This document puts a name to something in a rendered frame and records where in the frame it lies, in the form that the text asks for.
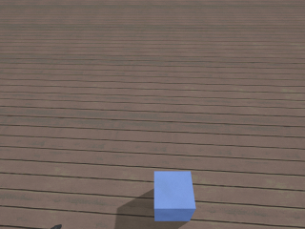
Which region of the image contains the carton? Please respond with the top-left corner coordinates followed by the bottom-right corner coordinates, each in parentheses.
top-left (153, 171), bottom-right (196, 221)

